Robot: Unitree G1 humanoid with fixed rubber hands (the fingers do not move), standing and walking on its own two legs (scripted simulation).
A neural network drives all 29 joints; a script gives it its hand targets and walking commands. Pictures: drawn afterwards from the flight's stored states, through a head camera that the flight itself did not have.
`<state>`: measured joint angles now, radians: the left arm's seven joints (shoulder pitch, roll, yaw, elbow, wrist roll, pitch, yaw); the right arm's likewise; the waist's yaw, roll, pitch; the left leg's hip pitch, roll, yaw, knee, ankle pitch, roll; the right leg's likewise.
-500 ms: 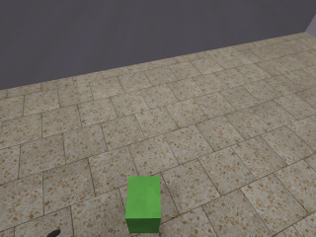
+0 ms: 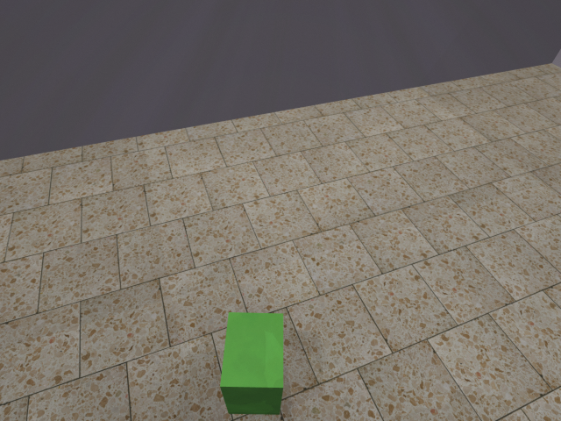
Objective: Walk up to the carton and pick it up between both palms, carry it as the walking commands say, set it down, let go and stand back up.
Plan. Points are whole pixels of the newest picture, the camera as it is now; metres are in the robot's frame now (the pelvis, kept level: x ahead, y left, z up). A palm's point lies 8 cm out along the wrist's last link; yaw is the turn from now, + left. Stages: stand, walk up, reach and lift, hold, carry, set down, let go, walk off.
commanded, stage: walk up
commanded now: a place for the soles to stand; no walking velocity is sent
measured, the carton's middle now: (255, 365) +0.41 +0.06 -0.63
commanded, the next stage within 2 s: stand in 0.16 s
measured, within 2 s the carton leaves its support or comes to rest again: neither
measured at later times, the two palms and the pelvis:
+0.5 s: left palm out of the picture +0.11 +0.29 -0.12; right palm out of the picture +0.10 -0.28 -0.11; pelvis -0.01 +0.01 -0.01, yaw +0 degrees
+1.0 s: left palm (116, 372) +0.24 +0.28 -0.16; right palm (405, 389) +0.23 -0.22 -0.17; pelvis -0.04 +0.03 -0.07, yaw -1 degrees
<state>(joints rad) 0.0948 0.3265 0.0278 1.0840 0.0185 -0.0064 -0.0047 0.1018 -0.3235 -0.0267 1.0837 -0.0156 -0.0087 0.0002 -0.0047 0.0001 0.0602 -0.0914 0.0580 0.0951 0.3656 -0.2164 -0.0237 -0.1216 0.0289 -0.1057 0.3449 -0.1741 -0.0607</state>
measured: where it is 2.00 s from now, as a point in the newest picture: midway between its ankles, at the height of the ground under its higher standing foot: outside the picture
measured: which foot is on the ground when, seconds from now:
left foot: down 0.00-1.00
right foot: down 0.00-1.00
